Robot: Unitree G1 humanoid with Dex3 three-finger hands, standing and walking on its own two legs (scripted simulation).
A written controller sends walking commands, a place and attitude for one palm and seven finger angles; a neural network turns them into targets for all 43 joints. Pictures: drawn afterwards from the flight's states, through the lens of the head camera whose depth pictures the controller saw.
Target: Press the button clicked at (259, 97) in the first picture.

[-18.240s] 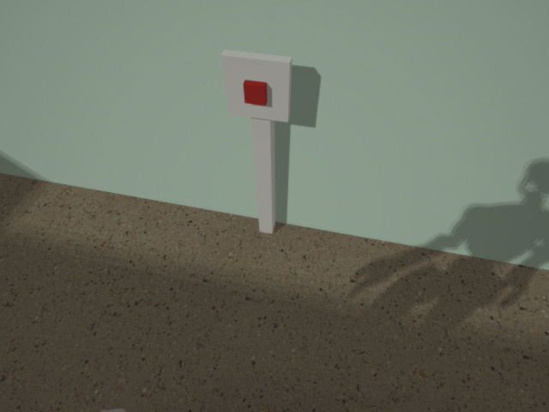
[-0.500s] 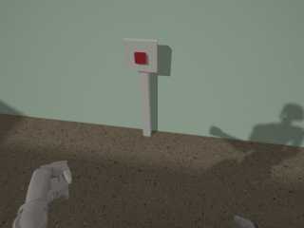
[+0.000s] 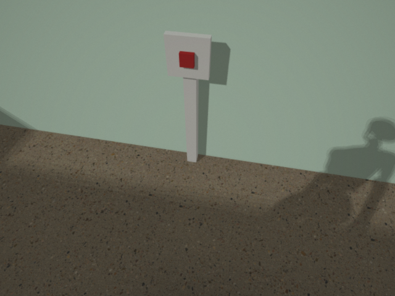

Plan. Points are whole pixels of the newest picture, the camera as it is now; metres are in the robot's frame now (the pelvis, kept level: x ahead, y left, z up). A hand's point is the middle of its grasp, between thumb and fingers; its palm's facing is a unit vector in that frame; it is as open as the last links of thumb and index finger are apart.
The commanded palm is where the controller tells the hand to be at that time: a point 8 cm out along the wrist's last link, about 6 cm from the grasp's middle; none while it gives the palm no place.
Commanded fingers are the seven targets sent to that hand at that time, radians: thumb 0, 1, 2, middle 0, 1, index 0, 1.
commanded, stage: let the arm hang, fingers relaxed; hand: left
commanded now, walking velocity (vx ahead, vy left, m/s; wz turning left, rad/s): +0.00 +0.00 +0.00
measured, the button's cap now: (187, 59) +0.95 +0.10 -0.03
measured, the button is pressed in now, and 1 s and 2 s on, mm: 0 0 0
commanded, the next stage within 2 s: stand and wait in 0.48 s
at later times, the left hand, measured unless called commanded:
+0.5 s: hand out of the picture +0.06 +0.18 -0.17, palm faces +0.00 -0.98 -0.22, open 7.4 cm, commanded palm none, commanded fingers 0.00 0.90 0.90 -0.20 -0.30 -0.20 -0.30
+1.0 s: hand out of the picture +0.10 +0.21 -0.16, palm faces -0.02 -0.96 -0.28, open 7.4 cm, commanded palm none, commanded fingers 0.00 0.90 0.90 -0.20 -0.30 -0.20 -0.30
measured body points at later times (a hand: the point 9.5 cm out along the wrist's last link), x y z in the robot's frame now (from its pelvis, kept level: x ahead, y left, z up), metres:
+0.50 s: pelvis +0.02 +0.00 +0.00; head +0.04 +0.00 +0.45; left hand +0.06 +0.24 -0.15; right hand +0.03 -0.23 -0.16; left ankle +0.06 +0.11 -0.74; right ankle +0.03 -0.13 -0.74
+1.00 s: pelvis +0.04 +0.00 +0.01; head +0.07 -0.01 +0.45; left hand +0.10 +0.26 -0.14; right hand +0.08 -0.27 -0.15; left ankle +0.06 +0.11 -0.74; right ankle +0.03 -0.13 -0.74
